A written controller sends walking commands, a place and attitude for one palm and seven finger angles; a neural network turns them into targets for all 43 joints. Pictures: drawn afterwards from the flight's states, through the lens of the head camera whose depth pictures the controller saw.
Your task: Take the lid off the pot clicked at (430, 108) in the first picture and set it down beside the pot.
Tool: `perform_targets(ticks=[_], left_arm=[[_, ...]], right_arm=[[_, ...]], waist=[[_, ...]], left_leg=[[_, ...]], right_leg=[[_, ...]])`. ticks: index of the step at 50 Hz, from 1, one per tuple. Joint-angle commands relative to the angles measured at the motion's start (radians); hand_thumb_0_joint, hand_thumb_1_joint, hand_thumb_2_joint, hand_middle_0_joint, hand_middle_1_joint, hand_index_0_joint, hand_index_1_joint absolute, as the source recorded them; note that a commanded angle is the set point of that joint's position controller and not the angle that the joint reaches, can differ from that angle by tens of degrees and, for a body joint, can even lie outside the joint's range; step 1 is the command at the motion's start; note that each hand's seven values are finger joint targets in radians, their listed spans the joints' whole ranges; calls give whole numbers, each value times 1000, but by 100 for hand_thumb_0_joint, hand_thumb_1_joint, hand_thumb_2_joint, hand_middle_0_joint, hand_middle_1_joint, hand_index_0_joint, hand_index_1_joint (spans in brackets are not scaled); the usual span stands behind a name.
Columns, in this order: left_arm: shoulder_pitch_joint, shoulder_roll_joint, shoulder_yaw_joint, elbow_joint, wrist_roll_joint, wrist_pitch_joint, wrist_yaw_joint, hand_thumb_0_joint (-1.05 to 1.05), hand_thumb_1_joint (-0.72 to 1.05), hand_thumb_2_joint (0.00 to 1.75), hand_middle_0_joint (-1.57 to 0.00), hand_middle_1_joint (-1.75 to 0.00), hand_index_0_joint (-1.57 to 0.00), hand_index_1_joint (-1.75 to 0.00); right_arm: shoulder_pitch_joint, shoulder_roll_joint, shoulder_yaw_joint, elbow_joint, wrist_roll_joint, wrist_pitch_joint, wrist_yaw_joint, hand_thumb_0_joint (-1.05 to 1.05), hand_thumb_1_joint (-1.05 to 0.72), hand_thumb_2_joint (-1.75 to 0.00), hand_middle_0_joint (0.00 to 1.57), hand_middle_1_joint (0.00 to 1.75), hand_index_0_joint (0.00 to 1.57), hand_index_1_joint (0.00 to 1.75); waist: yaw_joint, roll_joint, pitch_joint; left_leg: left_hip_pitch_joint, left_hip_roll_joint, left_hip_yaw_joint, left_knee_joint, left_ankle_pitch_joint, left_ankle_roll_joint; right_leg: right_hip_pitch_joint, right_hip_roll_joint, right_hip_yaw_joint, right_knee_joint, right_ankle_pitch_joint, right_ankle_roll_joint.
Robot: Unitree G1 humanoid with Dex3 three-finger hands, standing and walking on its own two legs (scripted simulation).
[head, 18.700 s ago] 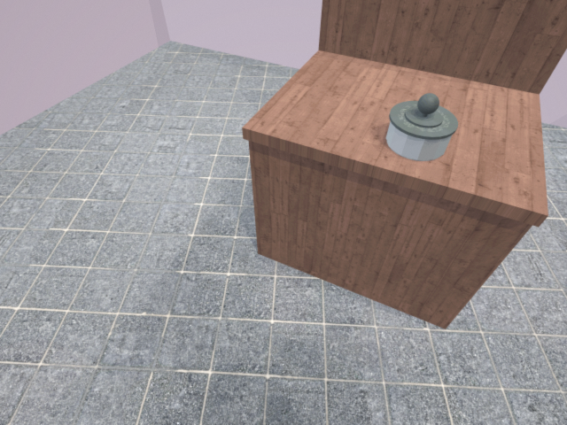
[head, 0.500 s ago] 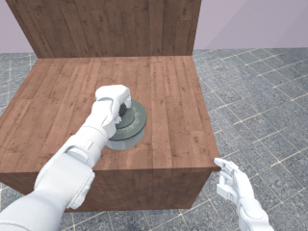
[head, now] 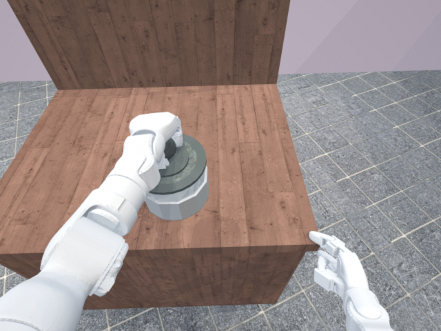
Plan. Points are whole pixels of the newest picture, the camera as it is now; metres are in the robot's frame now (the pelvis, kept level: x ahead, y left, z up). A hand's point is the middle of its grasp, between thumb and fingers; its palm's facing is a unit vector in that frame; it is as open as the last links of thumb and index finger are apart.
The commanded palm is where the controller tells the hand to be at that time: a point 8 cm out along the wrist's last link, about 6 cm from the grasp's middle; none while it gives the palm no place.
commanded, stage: lift the lid straight up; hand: left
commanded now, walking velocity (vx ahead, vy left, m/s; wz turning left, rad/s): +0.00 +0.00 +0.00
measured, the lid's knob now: (164, 147) +0.47 +0.11 +0.06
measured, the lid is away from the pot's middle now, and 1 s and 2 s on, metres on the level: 0.02 0.02 0.05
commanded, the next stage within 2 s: move the lid sideways beside the pot in 1.42 s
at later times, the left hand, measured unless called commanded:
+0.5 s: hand (158, 139) +0.44 +0.11 +0.12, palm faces -0.27 -0.07 -0.96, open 8.0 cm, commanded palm +0.44 +0.11 +0.19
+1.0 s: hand (154, 118) +0.45 +0.11 +0.16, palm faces -0.22 -0.07 -0.97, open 8.0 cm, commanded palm +0.43 +0.11 +0.24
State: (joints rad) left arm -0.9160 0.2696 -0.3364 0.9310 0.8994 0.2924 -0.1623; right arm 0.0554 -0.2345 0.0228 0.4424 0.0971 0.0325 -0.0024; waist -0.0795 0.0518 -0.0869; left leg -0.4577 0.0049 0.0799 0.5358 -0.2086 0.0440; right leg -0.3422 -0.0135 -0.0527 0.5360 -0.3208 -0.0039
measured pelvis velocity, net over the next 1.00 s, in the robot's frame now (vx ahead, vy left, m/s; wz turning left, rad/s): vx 0.00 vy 0.00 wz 0.01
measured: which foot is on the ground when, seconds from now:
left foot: down 0.00-1.00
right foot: down 0.00-1.00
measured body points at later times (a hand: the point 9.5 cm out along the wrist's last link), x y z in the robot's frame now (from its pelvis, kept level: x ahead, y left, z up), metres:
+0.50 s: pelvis -0.01 +0.00 +0.00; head +0.00 -0.02 +0.45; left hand +0.45 +0.11 +0.18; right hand +0.22 -0.23 -0.05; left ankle +0.03 +0.09 -0.73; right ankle -0.04 -0.12 -0.73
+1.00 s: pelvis +0.00 +0.00 +0.00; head +0.00 -0.03 +0.45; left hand +0.46 +0.11 +0.22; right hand +0.23 -0.24 -0.05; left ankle +0.03 +0.09 -0.73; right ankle -0.04 -0.12 -0.73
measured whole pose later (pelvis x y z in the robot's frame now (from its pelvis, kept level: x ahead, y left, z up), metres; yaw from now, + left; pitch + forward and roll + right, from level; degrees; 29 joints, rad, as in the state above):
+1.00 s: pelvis +0.00 +0.00 +0.00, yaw +1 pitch +4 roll +0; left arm -1.02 0.30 -0.36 0.82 0.89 0.36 -0.29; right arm 0.05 -0.26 0.02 0.48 0.10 0.04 0.01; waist -0.06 0.06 -0.08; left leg -0.38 -0.01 0.07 0.48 -0.18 0.04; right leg -0.27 -0.02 -0.06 0.50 -0.31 0.00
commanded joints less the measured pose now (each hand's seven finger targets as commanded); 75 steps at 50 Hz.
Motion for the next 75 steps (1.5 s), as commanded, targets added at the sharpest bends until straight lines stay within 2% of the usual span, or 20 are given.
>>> perform_targets(ticks=[1, 6, 12, 16, 22, 28, 29, 32, 38, 39, 42, 48, 50, 53, 59, 62, 66, 70, 72, 75], left_arm=[[-632, 144, 45, -329, 25, -35, 40, 0, 59, 102, -87, -104, -82, -103], [-586, 143, 51, -231, 22, -8, 49, 0, 59, 102, -87, -104, -82, -103], [-638, 184, 76, -287, 33, 2, 59, 0, 59, 102, -87, -104, -82, -103], [-627, 177, 61, -175, 32, 42, 49, 0, 59, 102, -87, -104, -82, -103], [-720, 192, 57, -266, 12, 22, 11, 0, 59, 102, -87, -104, -82, -103], [-709, 181, 41, -210, 13, 26, -18, 0, 59, 102, -87, -104, -82, -103], [-717, 187, 40, -216, 15, 27, -23, 0, 59, 102, -87, -104, -82, -103], [-760, 213, 61, -305, 14, 3, -25, 0, 59, 102, -87, -104, -82, -103], [-720, 230, 78, -265, 26, 32, -30, 0, 59, 102, -87, -104, -82, -103], [-713, 270, 107, -271, 31, 35, -31, 0, 59, 102, -87, -104, -82, -103], [-726, 242, 86, -364, 26, 26, -43, 0, 59, 102, -87, -104, -82, -103], [-696, 202, 50, -328, 21, 74, -81, 0, 59, 102, -87, -104, -82, -103], [-722, 253, 83, -382, 18, 64, -91, 0, 59, 102, -87, -104, -82, -103], [-756, 201, 32, -411, 16, 59, -100, 0, 59, 102, -87, -104, -82, -103], [-819, 258, 68, -315, 12, 65, -97, 0, 59, 102, -87, -104, -82, -103], [-850, 225, 37, -313, 18, 52, -93, 0, 59, 102, -87, -104, -82, -103], [-787, 210, 42, -212, 21, 73, -101, 0, 59, 102, -87, -104, -82, -103], [-815, 178, 19, -218, 15, 68, -122, 0, 59, 102, -87, -104, -82, -103], [-850, 230, 51, -264, 24, 55, -120, 0, 59, 102, -87, -104, -82, -103], [-868, 207, 35, -310, 21, 31, -124, 0, 59, 102, -87, -104, -82, -103]], right_arm=[[75, -122, -52, 52, -23, 69, -22, 0, -90, -90, 20, 30, 20, 30], [62, -126, -46, 66, -18, 83, -19, 0, -90, -90, 20, 30, 20, 30], [39, -121, -43, 54, -24, 72, -16, 0, -90, -90, 20, 30, 20, 30], [29, -128, -34, 76, -15, 83, -26, 0, -90, -90, 20, 30, 20, 30], [22, -126, -30, 68, -17, 50, -36, 0, -90, -90, 20, 30, 20, 30], [25, -129, -21, 86, -13, 46, -45, 0, -90, -90, 20, 30, 20, 30], [23, -133, -19, 88, -12, 43, -45, 0, -90, -90, 20, 30, 20, 30], [19, -126, -21, 67, -18, 29, -39, 0, -90, -90, 20, 30, 20, 30], [17, -127, -22, 70, -19, 39, -34, 0, -90, -90, 20, 30, 20, 30], [14, -131, -20, 67, -20, 40, -33, 0, -90, -90, 20, 30, 20, 30], [-4, -122, -27, 43, -24, 34, -19, 0, -90, -90, 20, 30, 20, 30], [-20, -128, -29, 44, -15, 60, -4, 0, -90, -90, 20, 30, 20, 30], [-32, -130, -26, 33, -17, 58, -3, 0, -90, -90, 20, 30, 20, 30], [-35, -118, -28, 34, -13, 54, -2, 0, -90, -90, 20, 30, 20, 30], [-24, -130, -11, 71, -10, 43, -22, 0, -90, -90, 20, 30, 20, 30], [-26, -124, -12, 70, -13, 25, -26, 0, -90, -90, 20, 30, 20, 30], [-17, -134, -14, 85, -15, 34, -29, 0, -90, -90, 20, 30, 20, 30], [-26, -131, -11, 75, -16, 27, -30, 0, -90, -90, 20, 30, 20, 30], [-20, -132, -12, 68, -20, 22, -30, 0, -90, -90, 20, 30, 20, 30], [-17, -124, -14, 62, -21, 15, -30, 0, -90, -90, 20, 30, 20, 30]], waist=[[-24, 54, -389], [-18, -19, -302], [6, 26, -408], [-12, -62, -278], [-9, -13, -375], [-17, -39, -284], [-14, -57, -298], [-1, 15, -372], [4, -32, -324], [14, -51, -357], [24, 9, -423], [13, -47, -309], [27, -32, -367], [14, 21, -358], [13, -41, -316], [10, -11, -343], [6, -78, -286], [3, -75, -313], [10, -45, -349], [7, -31, -366]], left_leg=[[441, 10, -98, 6, 345, 16], [362, 11, -92, -28, 239, 10], [426, -1, -109, -35, 262, 5], [325, 8, -89, -62, 140, 8], [407, -8, -100, -61, 149, 15], [362, -4, -95, -72, 114, 16], [365, -7, -97, -75, 105, 16], [418, -14, -103, -65, 180, 14], [377, -9, -93, -63, 198, 17], [380, -15, -95, -65, 209, 18], [442, -18, -103, -50, 302, 17], [389, -14, -98, -61, 253, 16], [410, -23, -103, -63, 275, 20], [449, -18, -112, -60, 271, 16], [397, -21, -112, -102, 136, 15], [425, -20, -120, -101, 147, 13], [375, -14, -108, -110, 120, 13], [381, -22, -111, -102, 130, 16], [410, -24, -115, -102, 140, 17], [433, -23, -118, -90, 180, 21]], right_leg=[[-66, 19, 14, -51, 399, -40], [-64, 20, 7, -65, 331, -39], [-25, 19, 11, -58, 333, -47], [-35, 15, 13, -88, 267, -36], [-12, 11, 27, -91, 279, -35], [-32, 9, 20, -105, 256, -33], [-32, 10, 22, -108, 250, -31], [2, 8, 26, -91, 312, -39], [19, 6, 23, -98, 353, -36], [44, 7, 29, -96, 372, -35], [59, 6, 27, -81, 432, -41], [26, 8, 14, -93, 394, -40], [68, 3, 24, -93, 417, -43], [24, 9, 14, -92, 373, -46], [24, 7, 17, -114, 276, -39], [17, 6, 17, -111, 269, -42], [16, 3, 16, -121, 255, -36], [18, -1, 21, -120, 275, -36], [29, 2, 24, -116, 279, -37], [28, 0, 23, -116, 312, -41]])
